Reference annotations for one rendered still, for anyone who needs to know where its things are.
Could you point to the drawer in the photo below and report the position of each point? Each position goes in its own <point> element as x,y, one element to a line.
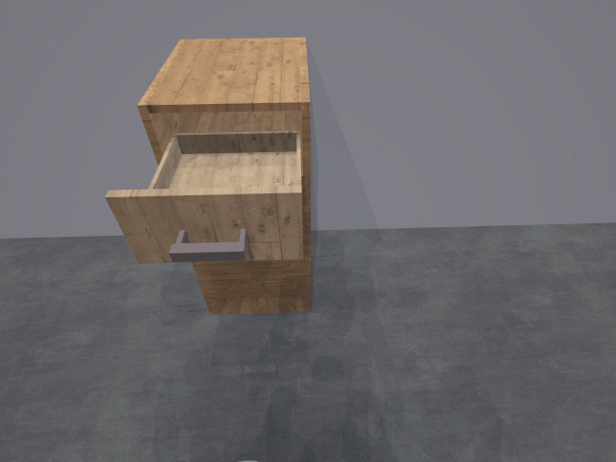
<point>213,184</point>

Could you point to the handle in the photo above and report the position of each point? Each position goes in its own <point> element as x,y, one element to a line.
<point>200,252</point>

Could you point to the cabinet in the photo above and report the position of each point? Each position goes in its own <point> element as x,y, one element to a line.
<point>217,85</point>

